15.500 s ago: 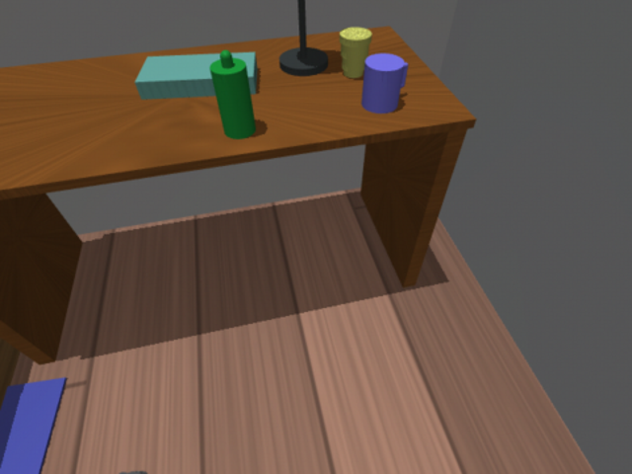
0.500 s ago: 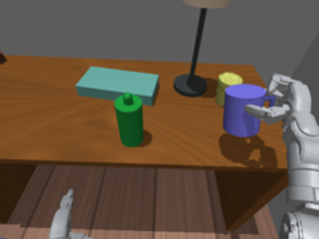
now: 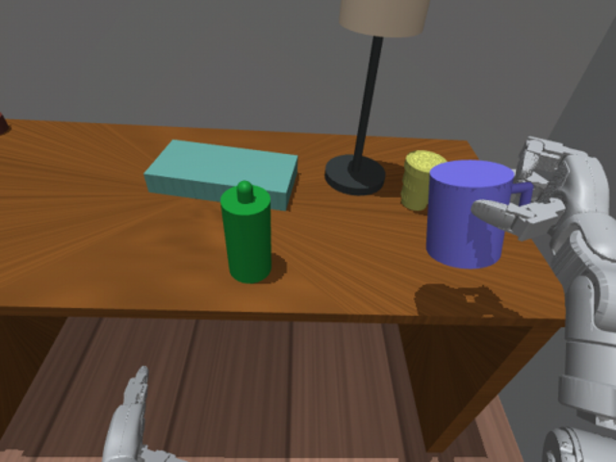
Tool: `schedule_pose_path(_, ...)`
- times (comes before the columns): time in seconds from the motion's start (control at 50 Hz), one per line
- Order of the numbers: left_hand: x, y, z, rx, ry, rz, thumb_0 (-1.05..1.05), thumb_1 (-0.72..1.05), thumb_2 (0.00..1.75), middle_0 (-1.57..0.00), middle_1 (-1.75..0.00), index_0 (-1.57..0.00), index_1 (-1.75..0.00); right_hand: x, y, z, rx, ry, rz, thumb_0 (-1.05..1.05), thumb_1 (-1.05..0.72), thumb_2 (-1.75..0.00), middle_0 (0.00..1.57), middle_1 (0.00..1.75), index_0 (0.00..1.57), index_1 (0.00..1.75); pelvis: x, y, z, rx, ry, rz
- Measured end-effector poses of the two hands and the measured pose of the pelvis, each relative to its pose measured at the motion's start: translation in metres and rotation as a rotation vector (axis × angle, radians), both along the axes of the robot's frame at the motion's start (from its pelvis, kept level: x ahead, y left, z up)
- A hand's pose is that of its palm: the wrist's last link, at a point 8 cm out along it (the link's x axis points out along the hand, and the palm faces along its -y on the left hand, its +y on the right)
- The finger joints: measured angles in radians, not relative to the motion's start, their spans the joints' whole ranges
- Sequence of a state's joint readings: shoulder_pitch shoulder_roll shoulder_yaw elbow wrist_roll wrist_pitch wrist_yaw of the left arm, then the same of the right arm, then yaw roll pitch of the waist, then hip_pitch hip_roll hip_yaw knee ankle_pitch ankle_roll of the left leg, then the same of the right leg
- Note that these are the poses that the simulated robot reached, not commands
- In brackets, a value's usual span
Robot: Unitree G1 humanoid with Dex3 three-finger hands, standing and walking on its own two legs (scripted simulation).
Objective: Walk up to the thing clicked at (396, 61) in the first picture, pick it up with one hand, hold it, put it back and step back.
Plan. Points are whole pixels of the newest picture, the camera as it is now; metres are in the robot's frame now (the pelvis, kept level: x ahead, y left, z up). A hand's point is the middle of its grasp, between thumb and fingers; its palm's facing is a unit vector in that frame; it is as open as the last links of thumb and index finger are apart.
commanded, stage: lift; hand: right
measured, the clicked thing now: (479, 211) +0.36 -0.18 +0.20
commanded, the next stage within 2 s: hold in 0.12 s
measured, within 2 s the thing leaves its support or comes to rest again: neither
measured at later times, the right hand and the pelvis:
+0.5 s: hand (517, 187) +0.34 -0.19 +0.25, palm faces +0.15 +0.99 -0.04, open 7.6 cm; pelvis +0.01 +0.00 +0.00, yaw -1 degrees
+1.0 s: hand (527, 184) +0.33 -0.19 +0.26, palm faces +0.15 +0.99 -0.03, open 7.6 cm; pelvis +0.01 +0.00 +0.00, yaw -1 degrees
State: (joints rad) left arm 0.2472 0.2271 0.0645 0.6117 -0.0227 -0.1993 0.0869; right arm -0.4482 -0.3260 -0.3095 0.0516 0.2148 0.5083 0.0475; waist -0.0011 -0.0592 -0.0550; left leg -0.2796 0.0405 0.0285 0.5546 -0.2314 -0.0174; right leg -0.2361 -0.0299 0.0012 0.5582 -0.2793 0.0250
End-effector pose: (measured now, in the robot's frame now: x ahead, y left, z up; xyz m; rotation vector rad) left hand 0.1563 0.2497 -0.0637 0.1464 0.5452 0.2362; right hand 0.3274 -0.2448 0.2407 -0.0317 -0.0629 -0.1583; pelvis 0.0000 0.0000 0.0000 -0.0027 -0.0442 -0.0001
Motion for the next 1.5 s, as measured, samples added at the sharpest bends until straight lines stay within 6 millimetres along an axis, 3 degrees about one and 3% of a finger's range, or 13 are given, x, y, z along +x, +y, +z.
schedule_pose_path(0.38,0.009,0.011,0.002,0.007,-0.032,0.01,-0.01,-0.52,0.04,-0.04,-0.04,-0.06,-0.03,-0.013,0.007,0.008,-0.005,0.01,0.002,0.01,0.56,-0.95,0.65,1.15,1.32,1.45,0.004,0.003,0.001,0.0,-0.003,-0.006)
schedule_pose_path(0.8,0.02,0.007,0.001,-0.006,-0.047,0.006,-0.02,-0.53,0.05,-0.05,-0.05,-0.06,-0.04,-0.025,0.007,0.022,-0.011,-0.009,0.019,0.01,0.57,-0.96,0.65,1.15,1.3,1.44,0.009,0.001,0.0,0.0,-0.008,-0.013)
schedule_pose_path(1.5,0.017,0.002,0.002,-0.003,-0.064,-0.002,-0.02,-0.53,0.05,-0.05,-0.05,-0.06,-0.05,-0.032,0.005,0.021,-0.011,-0.001,0.013,0.01,0.56,-0.96,0.65,1.14,1.29,1.43,0.004,0.0,0.0,0.002,-0.017,-0.015)
